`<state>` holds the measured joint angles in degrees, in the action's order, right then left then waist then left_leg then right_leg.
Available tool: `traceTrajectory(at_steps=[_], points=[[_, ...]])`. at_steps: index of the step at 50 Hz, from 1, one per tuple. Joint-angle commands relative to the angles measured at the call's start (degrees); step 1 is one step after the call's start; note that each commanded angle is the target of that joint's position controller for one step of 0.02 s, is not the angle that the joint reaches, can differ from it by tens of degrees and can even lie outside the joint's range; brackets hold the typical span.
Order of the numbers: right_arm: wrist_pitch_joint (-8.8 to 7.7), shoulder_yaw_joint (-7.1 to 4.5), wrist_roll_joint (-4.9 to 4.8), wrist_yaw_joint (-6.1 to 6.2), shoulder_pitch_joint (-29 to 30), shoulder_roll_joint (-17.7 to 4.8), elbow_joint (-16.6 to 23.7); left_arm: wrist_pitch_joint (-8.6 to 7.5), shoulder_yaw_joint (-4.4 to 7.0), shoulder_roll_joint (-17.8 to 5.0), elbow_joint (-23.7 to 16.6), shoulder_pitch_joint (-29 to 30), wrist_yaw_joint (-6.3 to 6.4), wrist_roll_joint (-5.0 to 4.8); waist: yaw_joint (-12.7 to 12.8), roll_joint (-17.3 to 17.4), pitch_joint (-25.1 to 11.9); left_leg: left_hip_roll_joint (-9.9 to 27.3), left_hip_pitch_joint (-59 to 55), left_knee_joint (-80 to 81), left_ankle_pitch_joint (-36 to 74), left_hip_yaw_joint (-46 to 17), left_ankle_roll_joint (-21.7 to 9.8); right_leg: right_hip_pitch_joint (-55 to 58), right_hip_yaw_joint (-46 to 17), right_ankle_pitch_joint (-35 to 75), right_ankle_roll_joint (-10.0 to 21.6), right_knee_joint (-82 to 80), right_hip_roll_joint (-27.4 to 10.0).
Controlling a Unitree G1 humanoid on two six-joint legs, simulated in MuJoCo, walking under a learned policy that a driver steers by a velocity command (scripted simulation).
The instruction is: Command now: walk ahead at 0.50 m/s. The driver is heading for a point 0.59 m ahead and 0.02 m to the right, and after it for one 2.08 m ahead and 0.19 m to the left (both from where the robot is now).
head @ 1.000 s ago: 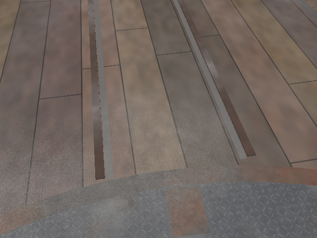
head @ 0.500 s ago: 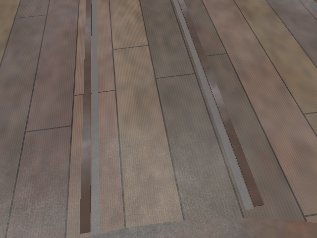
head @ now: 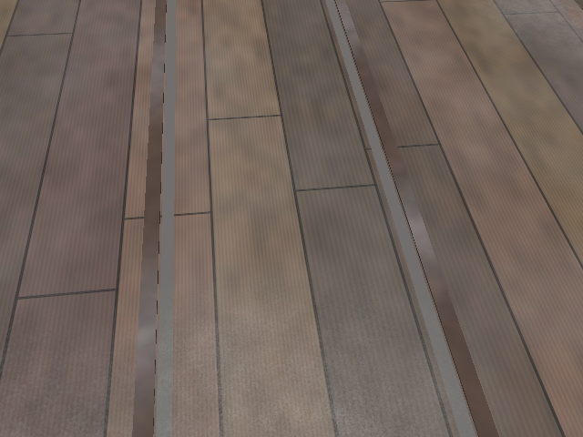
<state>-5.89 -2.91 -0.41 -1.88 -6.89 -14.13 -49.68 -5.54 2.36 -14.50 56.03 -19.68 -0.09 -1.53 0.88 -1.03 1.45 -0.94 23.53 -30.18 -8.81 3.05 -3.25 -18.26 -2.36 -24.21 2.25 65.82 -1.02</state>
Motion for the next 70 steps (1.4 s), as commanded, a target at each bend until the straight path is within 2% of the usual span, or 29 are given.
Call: traceTrajectory(at_steps=[1,3,5,12,17,20,22,23,24,25,26,27,28,29,33,36,40,46,49,51,52,53,54,55,56,58,60,64,70], points=[[-0.42,-0.84,0.71,-0.11,-4.1,-4.6,0.9,-0.96,1.99,-6.2,-4.9,2.5,0.76,0.36,-1.3,4.8,-4.2,14.8,-17.0,18.0,3.9,-19.2,-9.3,-18.6,-1.9,7.5,0.8,3.0,-6.9],[-0.71,-0.88,0.84,-0.27,-5.1,-4.6,-0.3,0.52,1.8,-3.4,-4.4,0.2,0.87,0.59,0.2,6.0,-3.5,13.3,-12.5,20.9,6.7,-15.3,-9.8,-14.9,-1.3,9.7,0.4,0.1,-7.6],[-0.93,-1.33,0.79,0.3,-7.0,-6.5,-1.5,1.14,2.02,-3.4,-5.3,2.4,1.06,0.89,0.4,5.0,-1.8,13.2,-11.7,22.6,9.7,-12.9,-10.6,-17.4,-0.9,13.4,-0.5,-3.7,-8.0],[-0.04,-1.36,0.01,2.05,-13.3,-7.9,-4.0,0.64,1.68,-2.2,-9.6,16.6,0.23,1.01,-3.4,4.3,1.3,11.7,-16.9,24.0,10.5,-7.7,-8.1,-21.3,1.0,30.4,-1.6,-25.9,-6.1],[1.05,-1.67,-0.41,2.32,-18.0,-8.5,-6.6,0.03,1.07,-2.2,-12.6,24.4,-1.33,0.38,-5.8,4.2,3.9,14.7,-25.3,21.2,10.6,-7.8,-8.1,-22.9,1.9,27.4,-0.8,-33.7,-4.4],[1.79,-2.21,-0.65,2.66,-17.4,-9.4,-7.1,-0.55,1.32,-3.6,-13.4,23.7,-2.23,0.25,-4.0,5.3,3.0,16.5,-28.8,17.0,17.4,-8.2,-6.9,-19.1,2.5,21.5,1.3,-36.5,-3.1],[2.28,-2.3,-0.71,2.71,-14.8,-9.8,-6.5,-0.79,2.84,-6.4,-10.9,14.7,-2.11,0.52,1.3,6.0,-2.7,14.1,-27.9,6.7,35.0,-5.5,-5.1,-4.7,5.8,20.2,3.5,-38.4,0.7],[2.38,-1.73,-0.37,2.65,-14.3,-8.4,-6.0,-0.76,4.27,-9.3,-7.8,4.4,-1.66,0.73,5.5,5.1,-9.1,11.1,-21.5,-5.3,35.0,-3.5,-3.3,10.8,4.4,22.1,5.6,-37.3,-0.3],[1.76,-0.31,0.41,2.39,-18.1,-4.1,-4.6,-0.63,5.6,-14.7,-6.1,-4.9,-1.18,1.87,6.1,-4.5,-18.6,4.7,-1.7,-27.2,15.9,-0.3,0.0,33.7,-15.1,20.1,12.3,-36.7,-14.6],[0.33,0.99,-0.09,1.93,-20.9,-0.3,-5.4,-0.29,5.18,-13.9,-5.3,-6.8,-1.35,1.13,5.1,-15.5,-24.8,-2.9,13.0,-42.0,-22.2,-4.9,1.8,43.3,-38.1,12.4,18.1,-46.2,-22.9],[-0.87,-0.64,-1.52,1.58,-16.6,-6.7,-4.7,-0.32,3.79,-9.8,-5.7,-3.9,-1.39,0.79,5.6,-10.5,-19.3,1.0,18.8,-47.6,-22.1,-10.3,0.4,38.8,-35.1,8.0,15.4,-48.1,-20.8],[-1.45,-0.99,-2.43,1.5,-11.3,-8.2,-2.9,-0.27,3.11,-7.8,-6.9,1.1,-1.19,0.97,4.5,-7.5,-12.1,4.0,20.4,-47.3,-17.5,-8.5,-0.5,30.4,-26.3,10.4,13.1,-49.0,-18.9],[-1.41,-1.08,-1.87,1.81,-8.8,-7.6,-2.5,-0.38,2.61,-6.5,-7.5,5.4,-1.39,1.46,2.6,-2.5,-7.3,6.6,18.2,-43.5,-12.5,-7.2,-0.4,21.2,-20.1,15.1,12.0,-51.2,-16.6],[-0.75,-1.58,-1.04,2.19,-8.6,-7.2,-2.7,-0.67,2.1,-4.7,-7.8,7.9,-1.56,1.87,0.6,-2.1,-5.1,8.5,14.9,-39.6,-9.6,-7.3,-0.4,15.2,-15.8,18.4,11.0,-53.0,-14.4],[1.71,-1.6,-0.52,2.59,-9.9,-3.8,-3.0,-1.2,2.28,-5.7,-5.9,6.6,-1.41,1.87,-2.2,-2.8,-1.9,10.0,11.6,-32.1,-4.3,-6.6,1.0,7.5,-8.6,22.9,11.7,-58.4,-12.1],[1.81,-1.85,0.16,2.59,-3.5,-4.1,-0.9,-0.87,2.59,-7.1,-4.6,3.7,-0.38,1.78,-1.0,-1.7,0.0,10.1,16.8,-22.8,4.4,-6.4,2.5,9.5,-6.1,24.8,11.4,-59.8,-11.8],[1.34,-1.33,-0.08,1.86,4.1,-2.8,1.0,-0.42,2.56,-7.5,-3.2,0.5,0.29,1.2,1.2,-2.3,1.4,8.0,15.0,-9.9,14.1,-4.4,2.8,10.7,-1.7,24.5,9.3,-60.2,-9.8],[0.64,-0.7,-0.81,0.19,12.0,-3.3,4.2,0.77,3.1,-8.4,-0.1,-4.1,0.66,0.52,3.2,-2.6,3.8,6.3,15.5,-1.0,10.3,-3.9,1.3,19.9,-1.6,25.0,8.6,-56.3,-13.5],[0.05,-1.56,-0.89,-0.33,7.7,-5.7,3.7,1.54,3.64,-9.6,0.0,-2.1,0.93,0.31,-0.3,-4.3,1.0,3.9,6.9,1.2,4.4,-1.9,-1.0,22.2,-1.3,37.2,7.0,-50.1,-14.4],[-0.02,-4.12,-0.4,0.25,-9.2,-10.6,-1.5,2.0,2.77,-7.5,-0.8,-0.6,0.97,0.69,-7.8,-2.1,-9.6,3.4,-17.7,1.0,5.6,-1.9,-4.4,14.6,3.2,45.5,3.9,-29.8,-8.9],[0.16,-5.52,0.77,0.7,-18.0,-16.5,-3.1,1.38,1.17,-2.5,-2.1,-5.7,0.61,1.54,-7.5,9.4,-19.1,18.1,-40.7,1.6,2.3,-23.6,-11.8,-6.0,6.1,24.8,0.1,-7.0,-1.8],[0.42,-4.78,-0.01,0.43,-19.4,-14.7,-3.7,-0.06,0.33,-0.4,-1.5,-6.7,0.24,1.05,-7.0,17.6,-24.0,24.3,-47.5,11.8,-5.8,-44.5,-16.7,-18.9,0.0,-8.1,-1.2,5.7,4.6],[0.22,-3.48,-0.41,0.37,-15.5,-10.9,-3.1,-1.2,1.79,-6.2,-2.4,-2.1,-0.06,-0.48,-7.2,12.8,-17.3,22.2,-42.2,13.1,-10.1,-39.7,-13.7,-24.9,-4.3,-7.1,0.2,11.2,0.7],[0.15,-2.8,-0.22,0.51,-10.7,-8.5,-1.8,-1.72,1.99,-7.3,-3.7,2.4,-0.05,-1.18,-6.1,9.5,-11.2,20.3,-34.3,13.8,-8.3,-31.5,-11.5,-26.2,-2.8,-2.1,1.3,10.5,-2.4],[0.05,-2.2,0.26,0.36,-6.4,-6.9,-1.1,-1.6,2.18,-6.9,-4.0,4.6,0.34,-0.7,-4.2,5.3,-6.6,18.0,-25.5,15.9,-3.9,-25.2,-10.3,-23.9,-1.4,3.0,1.3,6.7,-5.0],[-0.3,-1.43,1.07,0.1,-3.6,-4.5,-1.1,-0.08,2.68,-5.4,-3.5,3.4,0.79,0.26,-0.9,6.3,-3.8,14.9,-15.9,19.4,0.9,-18.7,-9.0,-17.2,-1.8,7.9,1.1,1.1,-7.6],[-0.57,-1.63,0.81,0.3,-5.2,-5.4,-2.1,1.04,2.57,-3.5,-3.3,2.6,0.93,0.46,0.0,5.8,-2.7,14.1,-13.1,21.9,4.1,-15.5,-9.9,-16.2,-1.2,10.0,0.5,-2.2,-8.1],[-0.39,-2.01,0.65,1.69,-9.1,-7.6,-3.7,1.38,2.89,-3.8,-5.8,10.1,0.98,1.23,-1.1,3.9,0.0,13.8,-15.4,23.8,9.8,-11.6,-9.8,-22.8,-0.8,20.7,-1.6,-13.6,-8.1],[0.25,-1.83,-0.12,2.36,-14.5,-8.0,-5.9,0.8,1.85,-2.0,-8.7,21.0,-0.38,0.71,-4.5,4.2,2.6,12.1,-19.0,24.1,9.2,-6.5,-7.8,-20.6,2.1,31.2,-1.7,-30.1,-5.1]])
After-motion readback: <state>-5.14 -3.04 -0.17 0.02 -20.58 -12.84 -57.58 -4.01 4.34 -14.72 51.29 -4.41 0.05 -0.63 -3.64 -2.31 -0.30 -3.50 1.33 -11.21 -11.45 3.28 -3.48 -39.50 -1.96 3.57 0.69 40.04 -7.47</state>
